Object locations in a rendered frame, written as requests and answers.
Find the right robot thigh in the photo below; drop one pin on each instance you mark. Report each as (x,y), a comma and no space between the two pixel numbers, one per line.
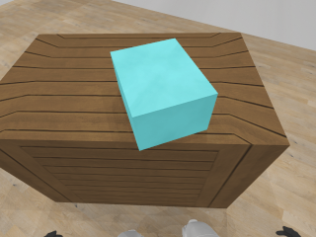
(198,229)

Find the robot right hand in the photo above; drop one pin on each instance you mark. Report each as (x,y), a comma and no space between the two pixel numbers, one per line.
(288,232)

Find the pedestal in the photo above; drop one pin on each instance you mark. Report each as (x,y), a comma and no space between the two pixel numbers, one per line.
(65,131)

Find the carton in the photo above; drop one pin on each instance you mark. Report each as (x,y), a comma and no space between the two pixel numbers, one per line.
(165,95)

